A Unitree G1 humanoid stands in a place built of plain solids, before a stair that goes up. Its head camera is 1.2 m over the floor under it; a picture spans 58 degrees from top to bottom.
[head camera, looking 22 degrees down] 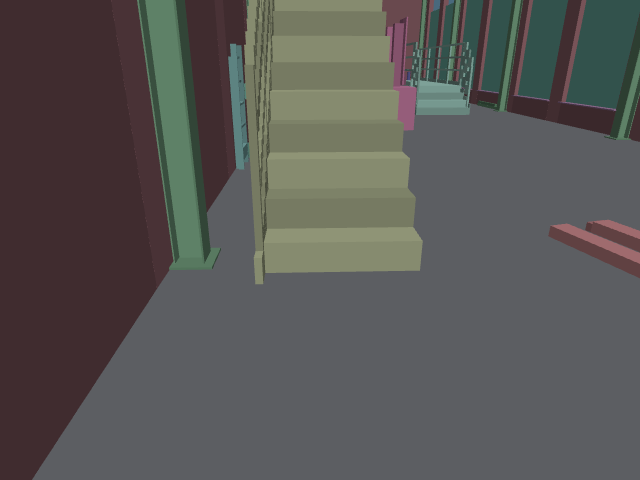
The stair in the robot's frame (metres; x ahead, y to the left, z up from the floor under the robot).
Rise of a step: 0.20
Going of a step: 0.25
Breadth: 1.02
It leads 2 degrees to the left of straight ahead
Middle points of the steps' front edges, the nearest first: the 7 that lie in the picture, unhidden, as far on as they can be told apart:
2.44 -0.12 0.20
2.68 -0.11 0.41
2.93 -0.10 0.61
3.17 -0.10 0.81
3.42 -0.09 1.02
3.66 -0.08 1.22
3.91 -0.07 1.42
